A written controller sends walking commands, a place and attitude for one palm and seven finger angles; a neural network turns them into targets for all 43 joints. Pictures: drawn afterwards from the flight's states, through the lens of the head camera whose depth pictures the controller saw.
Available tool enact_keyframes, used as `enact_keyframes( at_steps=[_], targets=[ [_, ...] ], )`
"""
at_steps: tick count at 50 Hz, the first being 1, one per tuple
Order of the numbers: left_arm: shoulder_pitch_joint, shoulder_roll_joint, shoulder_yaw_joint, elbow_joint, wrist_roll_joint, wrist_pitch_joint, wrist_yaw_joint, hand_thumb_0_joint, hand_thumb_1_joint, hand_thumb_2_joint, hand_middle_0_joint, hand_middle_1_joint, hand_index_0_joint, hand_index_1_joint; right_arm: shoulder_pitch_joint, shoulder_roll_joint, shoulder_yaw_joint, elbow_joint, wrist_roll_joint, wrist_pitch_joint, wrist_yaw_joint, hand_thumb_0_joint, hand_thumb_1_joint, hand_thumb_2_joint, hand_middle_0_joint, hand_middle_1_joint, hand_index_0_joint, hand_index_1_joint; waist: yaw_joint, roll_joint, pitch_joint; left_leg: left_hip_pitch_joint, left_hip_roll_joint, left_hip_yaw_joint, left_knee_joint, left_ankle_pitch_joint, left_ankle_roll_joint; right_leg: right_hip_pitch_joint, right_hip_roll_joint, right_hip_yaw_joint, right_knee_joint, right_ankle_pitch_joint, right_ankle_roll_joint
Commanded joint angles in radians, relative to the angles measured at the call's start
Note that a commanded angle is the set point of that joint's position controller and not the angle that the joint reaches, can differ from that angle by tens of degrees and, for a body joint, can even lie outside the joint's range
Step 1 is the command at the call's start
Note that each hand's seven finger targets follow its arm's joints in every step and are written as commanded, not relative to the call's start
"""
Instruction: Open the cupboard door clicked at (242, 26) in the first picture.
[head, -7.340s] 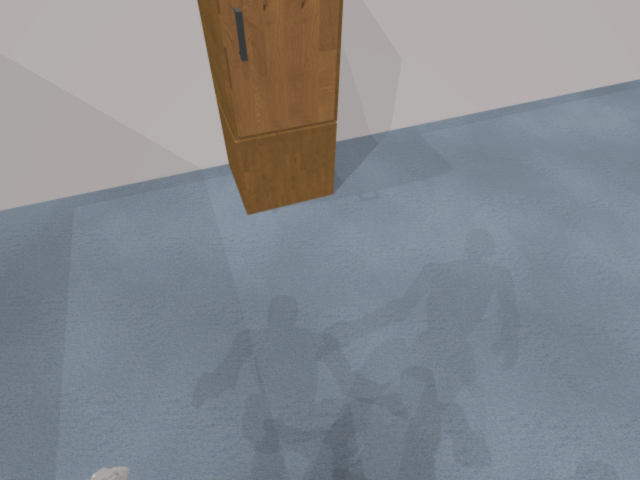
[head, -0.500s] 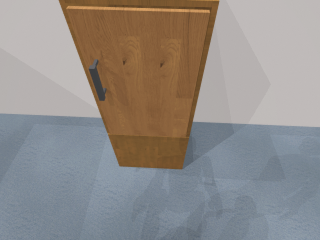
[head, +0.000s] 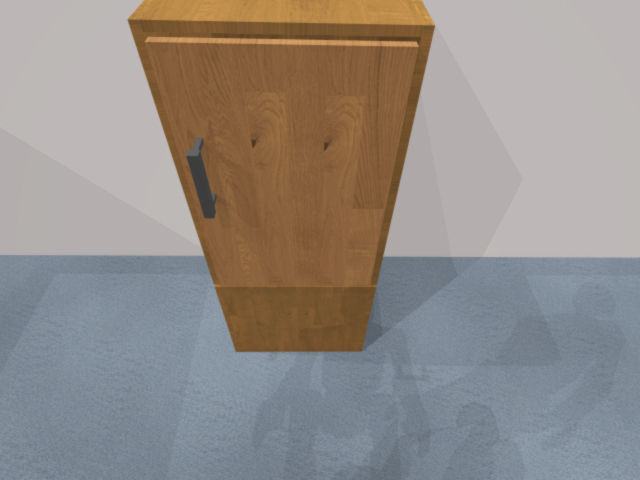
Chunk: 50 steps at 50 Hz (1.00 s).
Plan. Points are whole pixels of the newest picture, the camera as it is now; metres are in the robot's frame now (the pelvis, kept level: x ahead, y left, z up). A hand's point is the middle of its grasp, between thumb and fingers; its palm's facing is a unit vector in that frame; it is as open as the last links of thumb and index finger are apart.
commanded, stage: look again from close up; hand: left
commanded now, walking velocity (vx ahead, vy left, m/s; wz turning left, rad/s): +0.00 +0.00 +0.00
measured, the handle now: (204, 179) +0.58 +0.25 +0.03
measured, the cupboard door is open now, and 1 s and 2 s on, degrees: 0 0 0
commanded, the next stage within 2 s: shuffle to correct the standing spot in 0.60 s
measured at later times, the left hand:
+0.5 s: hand out of the picture +0.00 +0.13 -0.17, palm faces +0.03 -0.98 -0.19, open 7.3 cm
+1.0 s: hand out of the picture -0.01 +0.12 -0.18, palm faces +0.12 -0.98 -0.15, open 7.3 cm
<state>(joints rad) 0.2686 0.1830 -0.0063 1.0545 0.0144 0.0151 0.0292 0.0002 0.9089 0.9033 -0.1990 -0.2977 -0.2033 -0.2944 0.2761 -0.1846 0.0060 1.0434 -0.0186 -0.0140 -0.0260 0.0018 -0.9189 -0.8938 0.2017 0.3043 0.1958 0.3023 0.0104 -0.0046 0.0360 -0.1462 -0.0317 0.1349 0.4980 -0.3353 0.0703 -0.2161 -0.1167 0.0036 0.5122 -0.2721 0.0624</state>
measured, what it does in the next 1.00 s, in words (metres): stands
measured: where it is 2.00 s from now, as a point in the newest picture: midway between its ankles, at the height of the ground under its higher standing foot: outside the picture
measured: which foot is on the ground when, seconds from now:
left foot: down 0.00-1.00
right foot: down 0.00-1.00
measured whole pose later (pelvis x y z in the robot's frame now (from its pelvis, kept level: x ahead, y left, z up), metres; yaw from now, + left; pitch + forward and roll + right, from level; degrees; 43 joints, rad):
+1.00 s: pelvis +0.02 -0.04 +0.00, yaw +2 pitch +0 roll +0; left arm 0.34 0.14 0.04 1.07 0.02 0.01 0.02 0.00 0.91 0.90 -0.20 -0.30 -0.21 -0.29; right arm 0.32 -0.16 -0.02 1.10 -0.02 0.00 -0.01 0.00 -0.91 -0.89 0.20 0.30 0.19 0.30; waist 0.03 -0.03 0.02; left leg -0.19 0.03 0.09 0.57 -0.38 0.01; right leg -0.23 -0.06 -0.06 0.58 -0.35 0.01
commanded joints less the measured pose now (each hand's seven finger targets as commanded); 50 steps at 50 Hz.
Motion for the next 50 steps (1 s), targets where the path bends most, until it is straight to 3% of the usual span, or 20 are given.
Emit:
enact_keyframes(
  at_steps=[1,9,16,21,32,35,38,41,44,46,47,48,49,50],
  targets=[
    [0.045,0.088,0.02,-0.027,0.002,-0.013,0.005,0.0,0.9,0.9,-0.2,-0.3,-0.2,-0.3,0.042,-0.109,-0.019,-0.025,0.002,-0.022,-0.006,0.0,-0.9,-0.9,0.2,0.3,0.2,0.3,-0.001,0.033,0.017,-0.049,0.149,-0.15,-0.146,0.321,-0.016,0.015,0.013,-0.019,-0.016,0.149,-0.069],
    [0.053,0.072,0.022,0.001,0.001,-0.019,0.009,0.0,0.9,0.9,-0.2,-0.3,-0.2,-0.3,0.075,-0.08,-0.02,0.019,0.005,-0.023,-0.009,0.0,-0.9,-0.9,0.2,0.3,0.2,0.3,-0.004,0.023,0.024,-0.046,0.142,-0.132,-0.127,0.31,-0.019,0.025,0.009,-0.012,-0.022,0.201,-0.074],
    [0.06,0.057,0.021,0.016,0.001,-0.021,0.009,0.0,0.9,0.9,-0.2,-0.3,-0.2,-0.3,0.081,-0.057,-0.019,0.043,0.006,-0.019,-0.009,0.0,-0.9,-0.9,0.2,0.3,0.2,0.3,-0.004,0.005,0.05,-0.063,0.141,-0.121,-0.132,0.225,-0.023,0.012,0.01,0.001,-0.044,0.187,-0.077],
    [0.073,0.053,0.022,0.022,0.001,-0.029,0.01,0.0,0.9,0.9,-0.2,-0.3,-0.2,-0.3,0.078,-0.046,-0.022,0.049,0.006,-0.019,-0.009,0.0,-0.9,-0.9,0.2,0.3,0.2,0.3,-0.006,-0.01,0.019,-0.035,0.139,-0.112,-0.116,0.222,-0.028,0.01,0.004,0.017,-0.056,0.22,-0.083],
    [0.076,0.058,0.024,0.031,0.001,-0.037,0.009,0.0,0.9,0.9,-0.2,-0.3,-0.2,-0.3,0.063,-0.037,-0.021,0.064,0.006,-0.015,-0.008,0.0,-0.9,-0.9,0.2,0.3,0.2,0.3,-0.008,-0.018,0.022,-0.023,0.141,-0.1,-0.108,0.225,-0.043,0.009,0.001,0.027,-0.078,0.258,-0.092],
    [0.077,0.058,0.022,0.03,0.001,-0.038,0.008,0.0,0.9,0.9,-0.2,-0.3,-0.2,-0.3,0.059,-0.035,-0.02,0.065,0.006,-0.012,-0.008,0.0,-0.9,-0.9,0.2,0.3,0.2,0.3,-0.006,-0.021,0.037,-0.034,0.138,-0.099,-0.108,0.197,-0.046,0.003,0.0,0.032,-0.095,0.233,-0.094],
    [0.09,0.079,0.033,0.022,0.007,-0.036,0.005,0.0,0.9,0.9,-0.2,-0.3,-0.2,-0.3,0.067,-0.04,-0.022,0.062,0.003,-0.005,-0.001,0.0,-0.9,-0.9,0.2,0.3,0.2,0.3,0.004,-0.029,0.043,-0.073,0.111,-0.075,-0.071,0.057,-0.047,0.011,-0.015,0.064,-0.117,0.051,-0.115],
    [0.119,0.115,0.052,0.014,0.006,-0.032,0.003,0.0,0.9,0.9,-0.2,-0.3,-0.2,-0.3,0.059,-0.03,-0.023,0.034,-0.001,0.008,0.009,0.0,-0.9,-0.9,0.2,0.3,0.2,0.3,0.017,-0.124,0.086,-0.168,0.062,-0.04,0.043,-0.057,-0.057,-0.003,-0.09,0.175,-0.22,-0.165,-0.164],
    [0.129,0.129,0.071,-0.006,0.01,-0.03,0.006,0.0,0.9,0.9,-0.2,-0.3,-0.2,-0.3,0.056,-0.025,-0.028,0.013,-0.003,0.008,0.014,0.0,-0.9,-0.9,0.2,0.3,0.2,0.3,0.022,-0.177,0.105,-0.207,0.068,-0.037,0.135,-0.072,-0.053,-0.024,-0.161,0.241,-0.273,-0.19,-0.211],
    [0.101,0.121,0.077,-0.023,0.012,-0.03,0.006,0.0,0.9,0.9,-0.2,-0.3,-0.2,-0.3,0.095,-0.017,-0.027,0.015,-0.002,0.001,0.016,0.0,-0.9,-0.9,0.2,0.3,0.2,0.3,-0.002,-0.129,0.086,-0.126,0.07,-0.041,0.046,-0.037,-0.049,-0.071,-0.148,0.186,-0.22,-0.136,-0.208],
    [0.08,0.113,0.079,-0.032,0.01,-0.028,0.003,0.0,0.9,0.9,-0.2,-0.3,-0.2,-0.3,0.132,-0.018,-0.028,0.025,-0.002,-0.004,0.016,0.0,-0.9,-0.9,0.2,0.3,0.2,0.3,-0.019,-0.098,0.068,-0.054,0.07,-0.042,-0.018,0.0,-0.046,-0.105,-0.107,0.122,-0.16,-0.123,-0.186],
    [0.059,0.091,0.076,-0.046,0.014,-0.023,0.0,0.0,0.9,0.9,-0.2,-0.3,-0.2,-0.3,0.174,-0.036,-0.032,0.037,-0.002,-0.007,0.015,0.0,-0.9,-0.9,0.2,0.3,0.2,0.3,-0.033,0.012,0.069,-0.007,0.093,-0.089,-0.059,0.043,-0.031,-0.142,-0.037,0.051,-0.07,-0.153,-0.156],
    [0.034,0.063,0.071,-0.063,0.013,-0.019,-0.005,0.0,0.9,0.9,-0.2,-0.3,-0.2,-0.3,0.214,-0.075,-0.038,0.048,-0.008,-0.012,0.013,0.0,-0.9,-0.9,0.2,0.3,0.2,0.3,-0.047,0.175,0.076,0.016,0.182,-0.204,-0.138,0.069,0.013,-0.201,0.046,-0.062,0.086,-0.174,-0.119],
    [0.008,0.022,0.063,-0.082,0.017,-0.021,-0.008,0.0,0.9,0.9,-0.2,-0.3,-0.2,-0.3,0.26,-0.116,-0.045,0.052,-0.011,-0.015,0.004,0.0,-0.9,-0.9,0.2,0.3,0.2,0.3,-0.061,0.296,0.081,0.063,0.284,-0.332,-0.221,0.133,0.079,-0.297,0.103,-0.149,0.248,-0.234,-0.095]
  ],
)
